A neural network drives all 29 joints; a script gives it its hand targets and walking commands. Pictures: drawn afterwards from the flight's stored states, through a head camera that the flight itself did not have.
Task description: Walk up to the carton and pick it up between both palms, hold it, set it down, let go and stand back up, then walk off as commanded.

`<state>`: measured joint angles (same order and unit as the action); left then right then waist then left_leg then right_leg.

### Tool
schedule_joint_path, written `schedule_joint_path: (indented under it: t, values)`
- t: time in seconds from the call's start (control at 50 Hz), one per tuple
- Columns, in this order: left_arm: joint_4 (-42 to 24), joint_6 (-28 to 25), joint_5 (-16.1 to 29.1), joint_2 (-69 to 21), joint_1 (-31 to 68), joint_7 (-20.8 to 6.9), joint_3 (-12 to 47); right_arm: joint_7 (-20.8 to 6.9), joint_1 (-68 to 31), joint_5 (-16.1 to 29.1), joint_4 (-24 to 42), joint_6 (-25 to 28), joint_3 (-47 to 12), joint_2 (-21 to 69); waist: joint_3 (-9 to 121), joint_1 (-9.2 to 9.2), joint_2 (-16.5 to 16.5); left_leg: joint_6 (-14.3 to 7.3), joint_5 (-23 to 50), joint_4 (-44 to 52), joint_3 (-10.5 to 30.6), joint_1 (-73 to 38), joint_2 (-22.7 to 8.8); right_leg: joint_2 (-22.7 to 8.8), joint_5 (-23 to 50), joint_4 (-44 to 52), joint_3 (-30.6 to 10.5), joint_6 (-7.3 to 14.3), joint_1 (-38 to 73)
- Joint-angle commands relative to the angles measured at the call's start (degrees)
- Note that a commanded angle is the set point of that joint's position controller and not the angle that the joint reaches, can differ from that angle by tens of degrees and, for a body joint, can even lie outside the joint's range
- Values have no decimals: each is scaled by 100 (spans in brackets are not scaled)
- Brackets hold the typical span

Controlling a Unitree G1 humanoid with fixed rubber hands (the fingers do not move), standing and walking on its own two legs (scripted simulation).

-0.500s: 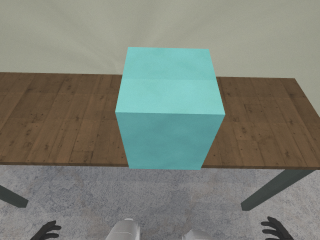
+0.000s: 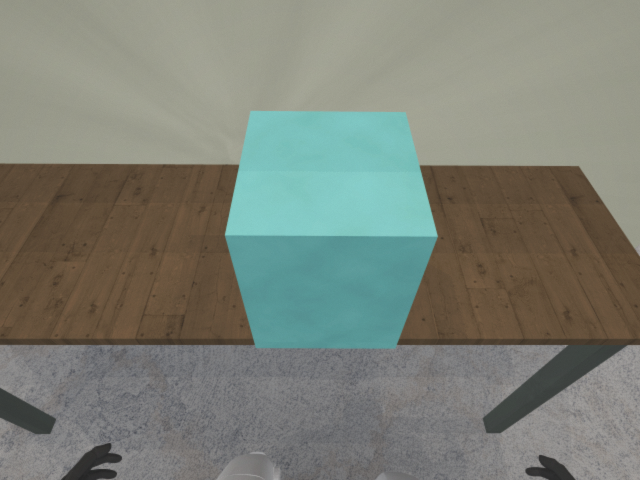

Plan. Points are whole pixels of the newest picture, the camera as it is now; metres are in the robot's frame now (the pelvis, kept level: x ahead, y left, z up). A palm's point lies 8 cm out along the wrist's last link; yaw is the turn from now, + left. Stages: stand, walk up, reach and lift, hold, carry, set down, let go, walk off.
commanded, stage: walk up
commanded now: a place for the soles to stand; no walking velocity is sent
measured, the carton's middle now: (326, 236) +0.40 +0.01 +0.07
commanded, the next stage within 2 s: reach and lift in 0.32 s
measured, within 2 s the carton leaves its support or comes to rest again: neither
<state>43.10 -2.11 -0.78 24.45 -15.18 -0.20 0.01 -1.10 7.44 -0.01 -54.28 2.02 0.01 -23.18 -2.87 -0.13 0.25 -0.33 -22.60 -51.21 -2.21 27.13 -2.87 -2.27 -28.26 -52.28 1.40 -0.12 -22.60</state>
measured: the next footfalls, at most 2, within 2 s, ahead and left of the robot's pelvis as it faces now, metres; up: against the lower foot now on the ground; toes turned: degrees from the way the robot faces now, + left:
none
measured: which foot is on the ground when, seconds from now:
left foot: down 0.00-1.00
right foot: down 0.00-1.00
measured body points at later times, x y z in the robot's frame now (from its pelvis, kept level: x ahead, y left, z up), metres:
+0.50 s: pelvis -0.01 +0.01 +0.00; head +0.03 +0.00 +0.44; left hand +0.12 +0.30 -0.11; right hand +0.12 -0.31 -0.11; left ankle +0.05 +0.13 -0.69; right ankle +0.00 -0.13 -0.69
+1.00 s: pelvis -0.01 +0.01 +0.04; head -0.03 +0.00 +0.49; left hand +0.18 +0.25 -0.04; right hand +0.10 -0.29 -0.04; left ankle +0.05 +0.13 -0.69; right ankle +0.00 -0.12 -0.69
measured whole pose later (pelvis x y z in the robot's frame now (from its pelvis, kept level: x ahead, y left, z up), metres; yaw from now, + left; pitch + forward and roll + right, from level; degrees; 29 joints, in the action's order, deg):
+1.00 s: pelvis -0.01 +0.01 +0.04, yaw -3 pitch -7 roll +2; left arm 31.3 14.1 -0.8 14.9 -7.3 1.5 0.0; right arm -4.4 16.7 -1.3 -37.5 11.6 3.6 -20.3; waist -4.7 -0.1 -1.0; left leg 0.1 -11.8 -30.0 -6.5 11.4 -1.8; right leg -2.6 -18.3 -35.6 -2.3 -0.8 -10.9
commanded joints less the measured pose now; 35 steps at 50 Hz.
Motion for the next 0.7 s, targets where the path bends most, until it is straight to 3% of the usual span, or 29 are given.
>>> schedule_joint_path:
  t: [0.0,0.04,0.08,0.12,0.16,0.2,0.24,0.3,0.32,0.34,0.4,0.5,0.58,0.68]
  values:
    - [167,-264,63,1377,601,150,-447,86,-188,-30,329,190,357,-1340,711,-82,-74,-438,972,1211,857,-927,-246,-648,1463,1553,-1287,734,-84]
    - [172,-229,106,1151,540,157,-419,105,-122,-20,320,206,378,-1470,865,-1,211,-703,1125,1613,1422,-986,-645,-220,1731,967,-552,465,69]
    - [199,-219,105,1123,350,165,-422,114,-254,-20,372,192,370,-1509,849,99,265,-837,1110,1647,1672,-864,-830,-157,1413,948,-509,444,147]
    - [230,-248,69,1208,233,164,-428,116,-452,4,443,161,333,-1406,763,172,104,-635,1051,1319,1251,-480,-589,-308,1292,1407,-874,594,380]
    - [250,-284,32,1440,195,169,-486,102,-527,26,472,117,320,-1257,670,143,-238,-369,1076,738,661,-274,-192,-747,1258,1880,-1632,875,447]
    - [209,-280,45,1574,366,160,-508,91,-411,-1,436,107,307,-1202,571,58,-317,-293,810,658,445,-319,-62,-1016,1345,1954,-1924,1032,324]
    - [164,-260,53,1469,506,157,-469,92,-231,-14,380,145,336,-1276,688,-46,-210,-385,988,934,613,-753,-158,-833,1540,1681,-1569,884,44]
    - [153,-205,95,1157,526,162,-427,107,-97,-16,342,179,389,-1493,805,-26,264,-757,813,1687,1500,-1006,-695,-182,1428,942,-509,466,-80]
    - [-937,1181,-178,496,2536,191,-440,-107,-1637,-975,-502,1455,1225,-534,-154,-266,-165,196,413,1222,-16,-58,-48,162,559,984,255,337,-1085]
    - [-1246,1611,-216,439,2463,257,-425,-226,-1510,-952,-656,1610,1382,-745,-115,-403,66,192,199,1183,43,-335,-176,162,446,791,339,334,-1232]
    - [-2110,2090,-274,341,2229,237,-414,-282,-1103,-854,-323,1761,1540,-977,579,-388,-126,178,542,1086,50,-1160,-173,124,993,963,393,305,-1033]
    - [-3169,1806,-297,529,1635,317,-827,-229,-488,-528,427,1947,1375,-886,1754,-183,-291,131,2215,1209,118,-2327,-48,266,2655,1377,295,155,-333]
    - [-3243,1637,-244,376,1148,353,-851,-253,-360,-344,776,1968,1210,-783,1637,-100,-338,107,2367,1544,127,-2502,72,296,2963,1789,132,138,-1]
    - [-2709,1658,-140,130,1017,338,-825,-280,-293,-278,998,1686,950,-553,810,13,-560,-16,1530,2188,19,-2411,176,322,2127,2374,-20,164,234]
